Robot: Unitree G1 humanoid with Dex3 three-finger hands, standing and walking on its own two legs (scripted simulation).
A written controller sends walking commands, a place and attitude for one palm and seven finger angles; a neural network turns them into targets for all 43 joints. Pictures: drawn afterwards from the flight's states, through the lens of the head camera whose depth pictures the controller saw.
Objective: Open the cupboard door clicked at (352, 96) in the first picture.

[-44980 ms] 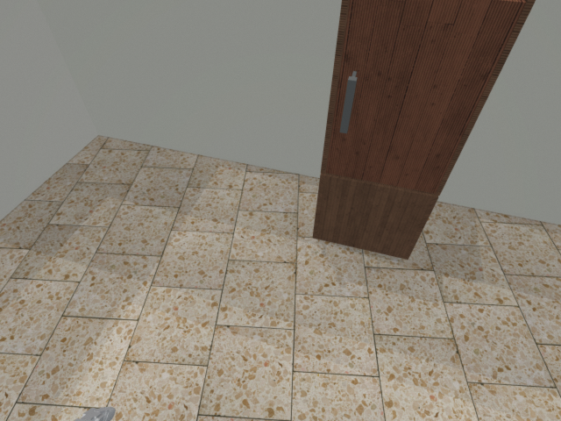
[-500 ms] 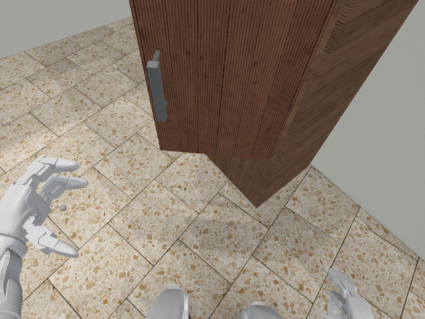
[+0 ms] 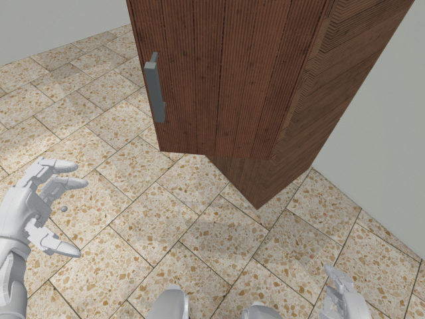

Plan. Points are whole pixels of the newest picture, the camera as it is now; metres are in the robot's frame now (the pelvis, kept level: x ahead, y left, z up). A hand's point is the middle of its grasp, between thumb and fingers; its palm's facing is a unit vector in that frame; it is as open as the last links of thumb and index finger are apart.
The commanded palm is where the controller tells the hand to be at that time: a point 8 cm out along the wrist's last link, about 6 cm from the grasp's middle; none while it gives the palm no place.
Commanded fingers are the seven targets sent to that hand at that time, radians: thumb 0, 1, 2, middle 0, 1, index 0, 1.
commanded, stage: move the hooked fingers beside the handle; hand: left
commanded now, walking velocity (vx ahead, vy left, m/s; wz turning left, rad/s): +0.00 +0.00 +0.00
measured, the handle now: (157, 89) +0.62 +0.18 +0.04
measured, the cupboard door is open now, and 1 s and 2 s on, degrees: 47 47 47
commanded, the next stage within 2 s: none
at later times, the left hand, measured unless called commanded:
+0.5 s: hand (91, 160) +0.38 +0.26 +0.05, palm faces -0.03 -1.00 -0.04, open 14.0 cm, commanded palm +0.37 +0.31 +0.05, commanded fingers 0.00 -0.50 0.30 -0.30 -1.20 -0.30 -1.20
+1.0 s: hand (106, 127) +0.47 +0.25 +0.05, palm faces -0.05 -1.00 -0.04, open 14.0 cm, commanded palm +0.46 +0.30 +0.05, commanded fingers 0.00 -0.50 0.30 -0.30 -1.20 -0.30 -1.20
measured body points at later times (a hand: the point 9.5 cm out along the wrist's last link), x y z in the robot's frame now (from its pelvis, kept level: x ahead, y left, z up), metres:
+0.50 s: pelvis +0.00 +0.01 -0.01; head +0.09 +0.02 +0.43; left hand +0.38 +0.31 +0.06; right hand +0.10 -0.26 -0.10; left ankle +0.05 +0.10 -0.66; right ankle +0.00 -0.11 -0.66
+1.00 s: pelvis +0.00 +0.01 -0.02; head +0.13 +0.03 +0.41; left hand +0.46 +0.31 +0.06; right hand +0.04 -0.26 -0.12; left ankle +0.05 +0.10 -0.66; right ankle +0.00 -0.11 -0.66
